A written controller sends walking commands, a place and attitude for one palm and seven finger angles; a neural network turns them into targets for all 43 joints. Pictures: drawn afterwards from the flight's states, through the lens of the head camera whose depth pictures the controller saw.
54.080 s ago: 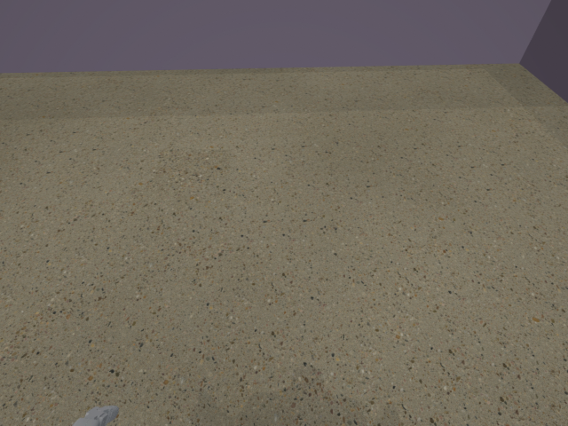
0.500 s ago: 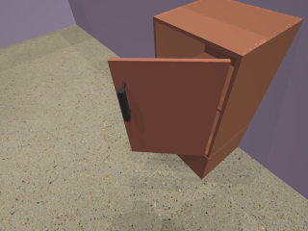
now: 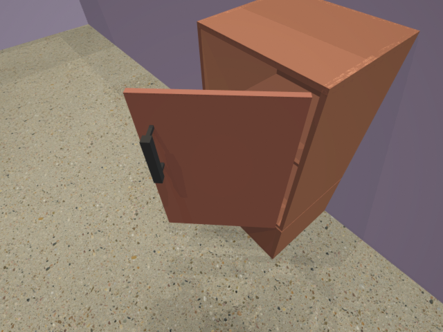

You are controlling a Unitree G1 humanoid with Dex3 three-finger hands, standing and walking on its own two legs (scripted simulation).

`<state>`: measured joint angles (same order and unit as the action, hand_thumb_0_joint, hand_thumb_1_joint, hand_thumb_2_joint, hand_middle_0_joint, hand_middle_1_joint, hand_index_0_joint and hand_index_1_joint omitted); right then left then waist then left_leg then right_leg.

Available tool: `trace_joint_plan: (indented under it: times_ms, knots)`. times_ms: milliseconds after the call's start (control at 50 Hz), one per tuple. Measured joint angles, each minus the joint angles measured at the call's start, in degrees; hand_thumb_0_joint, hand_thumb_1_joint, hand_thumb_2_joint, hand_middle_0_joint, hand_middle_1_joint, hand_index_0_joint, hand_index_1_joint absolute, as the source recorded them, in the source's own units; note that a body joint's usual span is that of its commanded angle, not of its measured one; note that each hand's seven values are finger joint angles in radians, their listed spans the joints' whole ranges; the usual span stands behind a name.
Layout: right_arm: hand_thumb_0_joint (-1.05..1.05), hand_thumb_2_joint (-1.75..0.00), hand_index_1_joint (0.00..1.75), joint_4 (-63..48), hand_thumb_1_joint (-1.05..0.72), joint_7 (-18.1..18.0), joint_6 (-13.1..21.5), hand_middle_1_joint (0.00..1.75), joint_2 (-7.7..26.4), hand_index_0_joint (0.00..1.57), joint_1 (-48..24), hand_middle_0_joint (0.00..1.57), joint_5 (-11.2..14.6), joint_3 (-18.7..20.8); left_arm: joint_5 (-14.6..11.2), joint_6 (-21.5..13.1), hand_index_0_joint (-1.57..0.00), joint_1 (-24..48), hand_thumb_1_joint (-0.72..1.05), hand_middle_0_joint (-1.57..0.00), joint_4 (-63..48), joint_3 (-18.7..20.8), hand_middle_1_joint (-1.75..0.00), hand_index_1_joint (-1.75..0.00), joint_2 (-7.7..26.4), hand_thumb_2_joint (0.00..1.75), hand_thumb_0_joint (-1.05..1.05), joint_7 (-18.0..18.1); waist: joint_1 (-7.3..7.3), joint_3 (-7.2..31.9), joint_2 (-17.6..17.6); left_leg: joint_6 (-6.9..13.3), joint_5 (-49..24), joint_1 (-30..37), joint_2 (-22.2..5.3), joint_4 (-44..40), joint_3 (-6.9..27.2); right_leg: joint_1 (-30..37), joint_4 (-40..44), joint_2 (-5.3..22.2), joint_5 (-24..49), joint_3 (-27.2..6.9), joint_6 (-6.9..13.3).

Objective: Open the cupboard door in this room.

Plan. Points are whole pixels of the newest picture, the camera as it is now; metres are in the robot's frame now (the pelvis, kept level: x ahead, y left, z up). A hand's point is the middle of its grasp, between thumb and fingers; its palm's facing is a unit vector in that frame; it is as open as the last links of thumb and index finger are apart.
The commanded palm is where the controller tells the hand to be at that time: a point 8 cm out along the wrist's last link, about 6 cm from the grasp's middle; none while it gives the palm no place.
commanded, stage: look again from close up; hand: left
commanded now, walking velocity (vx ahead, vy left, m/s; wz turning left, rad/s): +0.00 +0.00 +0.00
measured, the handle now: (155, 154) +0.53 +0.21 -0.04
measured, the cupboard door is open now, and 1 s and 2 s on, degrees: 46 46 46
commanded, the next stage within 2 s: raise the hand with hooked fingers in 0.06 s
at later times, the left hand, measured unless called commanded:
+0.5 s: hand (131, 309) +0.17 +0.17 -0.04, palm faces +0.03 -1.00 -0.04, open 8.2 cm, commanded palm +0.12 +0.24 -0.06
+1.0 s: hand (95, 305) +0.17 +0.24 -0.04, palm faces +0.03 -1.00 -0.03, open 11.1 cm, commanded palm +0.14 +0.29 -0.04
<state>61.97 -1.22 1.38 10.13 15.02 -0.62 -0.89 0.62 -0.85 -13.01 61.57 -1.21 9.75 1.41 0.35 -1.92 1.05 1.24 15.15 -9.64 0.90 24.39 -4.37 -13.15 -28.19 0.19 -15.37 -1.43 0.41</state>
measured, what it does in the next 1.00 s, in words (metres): lowers itself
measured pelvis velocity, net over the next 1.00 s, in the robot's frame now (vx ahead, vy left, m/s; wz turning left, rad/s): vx -0.06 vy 0.00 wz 0.05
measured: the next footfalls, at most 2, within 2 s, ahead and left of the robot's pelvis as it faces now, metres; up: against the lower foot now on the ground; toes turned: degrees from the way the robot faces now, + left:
none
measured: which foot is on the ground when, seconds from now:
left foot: down 0.00-1.00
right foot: down 0.00-1.00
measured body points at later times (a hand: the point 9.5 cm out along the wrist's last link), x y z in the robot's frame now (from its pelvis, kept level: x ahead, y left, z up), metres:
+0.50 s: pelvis -0.01 -0.03 -0.06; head +0.03 -0.03 +0.39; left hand +0.16 +0.23 -0.04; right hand +0.22 -0.28 -0.10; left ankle -0.02 +0.10 -0.74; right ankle +0.00 -0.11 -0.74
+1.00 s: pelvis -0.06 +0.00 -0.09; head +0.01 +0.01 +0.36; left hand +0.17 +0.29 -0.04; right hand +0.09 -0.22 -0.18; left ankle -0.03 +0.10 -0.74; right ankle -0.01 -0.11 -0.74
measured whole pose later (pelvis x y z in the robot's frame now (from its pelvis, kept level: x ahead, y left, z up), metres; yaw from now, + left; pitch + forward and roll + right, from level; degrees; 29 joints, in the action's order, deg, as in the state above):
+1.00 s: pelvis -0.06 +0.00 -0.09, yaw +3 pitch +14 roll -2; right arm 32.6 -2.9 12.7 11.6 17.5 2.0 -1.6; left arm -19.8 -17.6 -15.5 6.8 16.9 17.0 -22.5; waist 1.3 7.0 1.9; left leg 1.8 28.2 -51.5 -0.4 65.5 -0.3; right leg -50.7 -62.7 0.0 -26.1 3.0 0.4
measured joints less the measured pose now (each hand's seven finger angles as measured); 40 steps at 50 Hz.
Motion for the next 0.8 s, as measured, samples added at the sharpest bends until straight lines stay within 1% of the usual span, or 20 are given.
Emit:
trace_joint_plan:
  times_ms: [160,180,200,220,240,260,280,300,340,400,460,500,520,560,580,640,680,740,760,800]
  knots:
    - [0.01,-0.9,0.3,0.7,-0.91,-0.3,0.0,0.3,-0.1,0.2,-0.8,0.2,0.0,0.1,0.0,-0.1,-0.2,0.6,0.92,-0.2,0.0,0.2,-0.3,-0.29,0.0,0.9,0.01,0.1,0.0,0.0,0.0,-1.0,0.8,1.1,-0.8,-0.3,0.5,1.3,0.4,-0.8,-0.9,0.6,0.9]
    - [0.01,-0.9,0.3,0.5,-0.91,-0.1,-0.3,0.3,0.1,0.2,-0.9,0.2,0.1,0.2,0.0,-0.4,-0.2,0.5,0.92,-0.2,0.0,0.2,-0.3,-0.29,-0.1,0.9,0.01,0.6,0.05,0.1,0.4,-1.2,1.2,0.3,-1.3,1.0,0.8,1.3,0.6,-1.2,-0.8,0.9,0.9]
    - [0.01,-0.9,0.3,-1.8,-0.91,-0.2,0.0,0.3,0.3,0.2,-0.1,0.2,0.9,0.2,-2.2,2.5,-0.2,-2.1,0.91,-0.2,-8.4,1.8,-0.3,-0.3,-0.3,0.9,0.01,0.3,0.14,0.1,0.3,-1.2,1.7,-0.3,-1.5,1.8,1.0,0.8,0.2,-1.3,-1.0,1.2,1.0]
    - [0.01,-0.9,0.3,-4.4,-0.91,-1.0,2.2,0.3,0.4,0.2,1.3,0.2,1.1,0.3,-3.5,2.7,-0.2,-5.3,0.91,-0.2,-18.4,3.3,-0.3,-0.3,-0.4,0.89,0.01,0.2,-0.28,0.3,-0.2,-1.2,1.9,-0.5,-1.3,1.9,1.0,0.4,-0.6,-1.2,-1.4,1.3,1.1]
    - [0.01,-0.9,0.3,-6.2,-0.92,-1.9,5.0,0.3,0.7,0.21,2.5,0.2,1.4,0.3,-4.7,0.8,-0.2,-7.6,0.91,-0.2,-26.7,3.8,-0.31,-0.3,-0.4,0.89,0.02,0.7,-0.65,0.8,-0.3,-1.2,2.0,-0.7,-1.2,2.2,1.3,0.2,-1.2,-1.0,-1.9,1.5,1.3]
    - [0.01,-0.9,0.3,-7.6,-0.91,-2.5,7.3,0.3,1.2,0.21,3.1,0.2,1.8,0.5,-6.0,-1.1,-0.2,-8.9,0.9,-0.2,-33.2,3.9,-0.31,-0.3,-0.5,0.89,0.02,1.5,-0.6,1.7,0.0,-1.2,2.2,-1.2,-1.0,2.7,1.9,-0.1,-1.6,-0.8,-2.3,2.1,1.3]
    - [0.01,-0.9,0.3,-9.3,-0.91,-2.7,8.9,0.3,1.9,0.21,3.2,0.2,2.1,0.9,-7.4,-2.4,-0.2,-9.3,0.89,-0.21,-38.3,4.2,-0.32,-0.31,-0.6,0.89,0.02,1.7,-0.18,2.5,0.4,-1.2,2.5,-2.1,-0.8,3.7,2.6,-0.5,-2.3,-0.5,-2.7,2.8,1.3]
    - [0.02,-0.9,0.3,-11.0,-0.91,-2.7,10.1,0.3,2.6,0.21,2.8,0.2,2.0,1.4,-8.4,-4.1,-0.2,-8.8,0.88,-0.21,-42.1,4.9,-0.32,-0.32,-0.8,0.88,0.02,1.3,0.3,3.2,0.8,-1.2,2.9,-3.4,-0.6,5.0,3.3,-1.4,-3.3,-0.3,-3.3,3.5,1.2]
    - [0.02,-0.9,0.3,-14.4,-0.91,-2.5,11.7,0.3,3.6,0.21,0.8,0.2,1.6,2.4,-10.1,-9.8,-0.2,-6.4,0.86,-0.21,-45.5,7.1,-0.34,-0.33,-0.9,0.87,0.02,-1.3,0.96,5.0,1.0,-1.3,4.0,-7.4,-0.4,8.6,3.9,-5.1,-6.7,0.1,-4.5,4.1,1.2]
    - [0.02,-0.9,0.3,-20.0,-0.91,-1.3,12.8,0.3,4.3,0.2,-3.2,0.2,1.2,3.6,-12.9,-19.9,-0.2,-4.3,0.81,-0.21,-45.9,10.4,-0.37,-0.36,0.1,0.85,0.01,-8.4,0.89,7.7,-0.4,-1.7,6.3,-15.3,-0.5,15.5,3.2,-13.7,-14.4,0.2,-7.1,3.5,1.6]
    - [0.02,-0.9,0.3,-25.4,-0.91,0.1,13.9,0.3,5.1,0.2,-6.4,0.2,1.3,4.5,-14.9,-29.2,-0.21,-5.3,0.75,-0.21,-44.7,11.9,-0.41,-0.4,1.2,0.83,0.01,-17.9,0.18,8.9,-2.5,-2.1,9.2,-23.2,-0.8,23.2,2.8,-21.9,-22.4,0.1,-9.8,3.2,2.1]
    - [0.01,-0.9,0.3,-28.4,-0.91,0.6,14.7,0.3,6.2,0.2,-7.8,0.2,1.5,4.9,-15.7,-33.2,-0.21,-6.8,0.71,-0.21,-43.3,12.4,-0.43,-0.43,1.9,0.81,0.01,-24.1,-0.39,9.3,-3.4,-2.3,11.0,-28.3,-0.8,28.5,3.1,-26.8,-27.4,0.1,-11.6,3.5,2.3]
    - [0.01,-0.9,0.3,-29.7,-0.91,0.6,14.9,0.3,6.6,0.2,-8.3,0.2,1.6,5.1,-16.2,-34.2,-0.21,-7.7,0.68,-0.22,-42.8,12.8,-0.45,-0.44,2.2,0.8,0.01,-26.6,-0.76,9.6,-3.8,-2.4,11.9,-30.7,-0.9,31.0,3.3,-29.0,-29.8,0.1,-12.4,3.7,2.4]
    - [0.01,-0.9,0.3,-31.7,-0.91,0.2,15.1,0.3,7.4,0.2,-8.8,0.2,1.8,5.4,-17.5,-34.5,-0.22,-9.1,0.64,-0.22,-42.7,13.8,-0.48,-0.47,2.7,0.78,0.01,-30.0,-1.72,9.7,-4.1,-2.4,12.5,-34.8,-1.0,35.7,4.1,-32.7,-33.9,0.0,-14.0,4.4,2.6]
    - [0.01,-0.9,0.3,-32.3,-0.91,-0.1,15.1,0.3,7.6,0.2,-8.9,0.2,1.9,5.5,-18.4,-34.3,-0.22,-9.5,0.61,-0.22,-43.0,14.4,-0.49,-0.48,2.8,0.77,0.01,-30.8,-2.16,9.6,-4.1,-2.4,13.8,-36.6,-1.1,38.0,4.6,-34.1,-35.6,0.0,-14.6,4.9,2.7]
    - [0.01,-0.9,0.3,-32.5,-0.91,-1.0,15.1,0.3,7.3,0.2,-9.0,0.19,2.0,4.8,-21.0,-34.1,-0.23,-9.4,0.54,-0.23,-46.2,16.2,-0.54,-0.53,3.0,0.74,0.01,-30.9,-3.31,8.9,-3.3,-2.7,16.2,-40.6,-1.5,43.6,6.3,-36.7,-39.2,-0.3,-15.8,6.7,3.0]
    - [0.01,-0.9,0.3,-31.6,-0.91,-1.6,15.0,0.3,6.5,0.2,-8.8,0.19,1.9,3.6,-21.9,-33.8,-0.23,-7.8,0.49,-0.23,-49.4,16.8,-0.57,-0.56,3.6,0.72,0.02,-30.5,-3.87,8.6,-2.7,-2.6,16.9,-42.6,-1.8,46.3,7.3,-38.0,-40.8,-0.5,-16.2,7.6,3.0]
    - [0.01,-0.9,0.3,-29.9,-0.91,-2.0,14.6,0.3,4.7,0.2,-8.2,0.2,2.1,1.3,-21.5,-31.6,-0.23,-3.3,0.42,-0.23,-52.5,16.0,-0.61,-0.6,5.3,0.69,0.02,-30.7,-3.75,7.9,-1.3,-2.4,17.2,-44.5,-2.0,48.6,8.3,-39.1,-41.7,-0.7,-15.9,8.6,2.9]
    - [0.01,-0.9,0.3,-29.5,-0.91,-2.1,14.3,0.3,4.0,0.21,-7.9,0.2,2.3,0.6,-21.1,-30.0,-0.23,-1.6,0.4,-0.24,-52.9,15.6,-0.63,-0.62,6.0,0.68,0.01,-31.1,-3.48,7.7,-0.8,-2.3,17.1,-44.9,-2.0,48.9,8.3,-39.3,-41.7,-0.8,-15.6,8.7,2.7]
    - [0.02,-0.9,0.3,-29.0,-0.91,-2.1,13.6,0.3,2.6,0.21,-6.8,0.2,2.6,-0.7,-20.1,-25.5,-0.24,1.2,0.35,-0.24,-53.1,14.7,-0.65,-0.65,7.4,0.66,0.01,-31.6,-2.5,7.4,0.1,-1.9,16.5,-45.2,-2.0,48.6,8.1,-39.5,-41.0,-0.8,-14.8,8.4,2.3]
